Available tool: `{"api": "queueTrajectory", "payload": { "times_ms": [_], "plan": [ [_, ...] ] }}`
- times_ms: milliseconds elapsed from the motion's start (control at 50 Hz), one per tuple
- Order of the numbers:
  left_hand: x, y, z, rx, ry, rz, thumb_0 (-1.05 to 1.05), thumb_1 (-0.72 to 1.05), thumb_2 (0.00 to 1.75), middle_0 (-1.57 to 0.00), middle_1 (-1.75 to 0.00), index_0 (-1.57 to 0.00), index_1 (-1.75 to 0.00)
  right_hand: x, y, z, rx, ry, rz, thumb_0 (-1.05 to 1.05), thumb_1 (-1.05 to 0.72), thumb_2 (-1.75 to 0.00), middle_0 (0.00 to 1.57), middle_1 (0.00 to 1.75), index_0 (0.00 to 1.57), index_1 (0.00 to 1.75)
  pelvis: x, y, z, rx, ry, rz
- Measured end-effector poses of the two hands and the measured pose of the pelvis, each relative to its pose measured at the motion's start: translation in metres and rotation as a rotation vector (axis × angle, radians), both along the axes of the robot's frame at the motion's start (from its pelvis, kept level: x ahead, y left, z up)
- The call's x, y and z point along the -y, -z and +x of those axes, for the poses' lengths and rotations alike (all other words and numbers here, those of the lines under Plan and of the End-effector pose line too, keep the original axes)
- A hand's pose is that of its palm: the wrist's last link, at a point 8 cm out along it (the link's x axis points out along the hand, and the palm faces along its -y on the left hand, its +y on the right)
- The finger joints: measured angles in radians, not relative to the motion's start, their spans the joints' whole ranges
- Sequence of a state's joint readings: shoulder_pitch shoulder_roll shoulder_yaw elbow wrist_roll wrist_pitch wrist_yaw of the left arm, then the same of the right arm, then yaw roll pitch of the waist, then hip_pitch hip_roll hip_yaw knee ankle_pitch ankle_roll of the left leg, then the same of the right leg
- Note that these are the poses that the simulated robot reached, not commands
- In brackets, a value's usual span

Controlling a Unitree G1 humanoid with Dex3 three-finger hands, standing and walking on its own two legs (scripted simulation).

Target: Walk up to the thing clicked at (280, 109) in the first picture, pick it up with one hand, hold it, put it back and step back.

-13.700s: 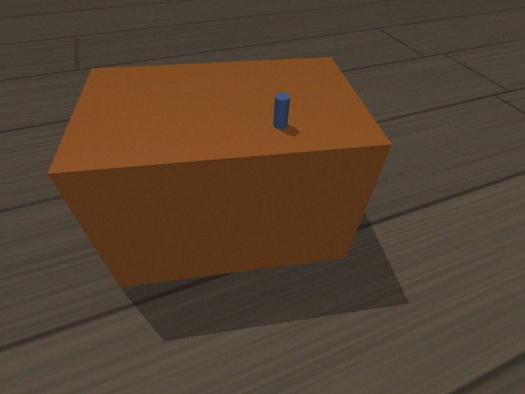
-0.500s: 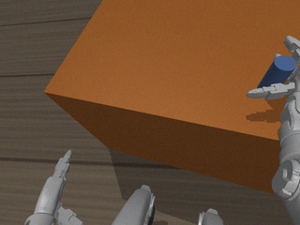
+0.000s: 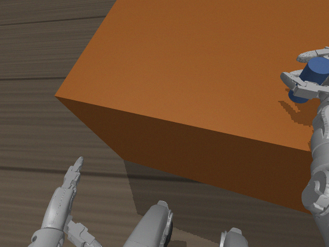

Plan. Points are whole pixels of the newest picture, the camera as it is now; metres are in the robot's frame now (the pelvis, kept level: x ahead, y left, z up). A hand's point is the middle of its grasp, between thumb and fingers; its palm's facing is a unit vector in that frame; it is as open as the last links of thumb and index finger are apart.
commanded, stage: settle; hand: right
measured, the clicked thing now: (308, 82) +0.55 -0.19 +0.04
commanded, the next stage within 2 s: lift in 1.02 s
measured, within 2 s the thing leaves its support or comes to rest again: leaves its support in 0.16 s
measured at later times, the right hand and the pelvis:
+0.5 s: hand (322, 60) +0.55 -0.19 +0.10, palm faces +0.14 +0.99 -0.03, open 5.9 cm; pelvis +0.01 -0.01 +0.02, yaw +0 degrees
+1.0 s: hand (321, 52) +0.55 -0.17 +0.12, palm faces +0.11 +0.99 +0.00, open 5.8 cm; pelvis +0.02 +0.00 +0.03, yaw +0 degrees
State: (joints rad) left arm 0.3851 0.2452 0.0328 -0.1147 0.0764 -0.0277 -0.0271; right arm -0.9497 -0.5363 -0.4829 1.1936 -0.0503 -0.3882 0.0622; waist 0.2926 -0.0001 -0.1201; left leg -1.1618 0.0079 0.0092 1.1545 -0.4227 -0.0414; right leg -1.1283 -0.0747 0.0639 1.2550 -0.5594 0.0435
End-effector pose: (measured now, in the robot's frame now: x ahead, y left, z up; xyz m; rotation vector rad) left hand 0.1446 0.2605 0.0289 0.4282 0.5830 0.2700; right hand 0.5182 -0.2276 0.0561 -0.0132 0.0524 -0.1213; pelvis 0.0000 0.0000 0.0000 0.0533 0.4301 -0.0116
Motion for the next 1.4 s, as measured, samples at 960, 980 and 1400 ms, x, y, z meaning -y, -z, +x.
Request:
{"api": "queueTrajectory", "payload": {
  "times_ms": [960, 980, 1400],
  "plan": [
    [-0.005, -0.001, 0.007, -0.049, -0.038, -0.076, -0.01, -0.54, 0.06, -0.06, -0.05, -0.06, -0.06, -0.001, -0.065, 0.004, -0.011, -0.001, 0.012, -0.01, -0.09, -1.12, 0.94, 1.13, 0.98, 1.12, 0.003, -0.034, 0.016, 0.068, -0.004, -0.016],
    [-0.004, -0.001, 0.008, -0.045, -0.035, -0.079, -0.01, -0.54, 0.06, -0.06, -0.05, -0.06, -0.06, -0.002, -0.066, 0.004, -0.014, -0.005, 0.014, -0.01, -0.09, -1.12, 0.94, 1.13, 0.98, 1.12, 0.003, -0.034, 0.017, 0.070, -0.003, -0.016],
    [-0.001, -0.005, 0.011, -0.045, -0.024, -0.119, -0.01, -0.53, 0.06, -0.06, -0.05, -0.05, -0.05, -0.005, -0.090, -0.013, 0.000, -0.008, 0.014, -0.01, -0.08, -1.14, 0.96, 1.11, 0.99, 1.11, 0.001, -0.048, 0.023, 0.119, -0.001, -0.026]
  ]
}}
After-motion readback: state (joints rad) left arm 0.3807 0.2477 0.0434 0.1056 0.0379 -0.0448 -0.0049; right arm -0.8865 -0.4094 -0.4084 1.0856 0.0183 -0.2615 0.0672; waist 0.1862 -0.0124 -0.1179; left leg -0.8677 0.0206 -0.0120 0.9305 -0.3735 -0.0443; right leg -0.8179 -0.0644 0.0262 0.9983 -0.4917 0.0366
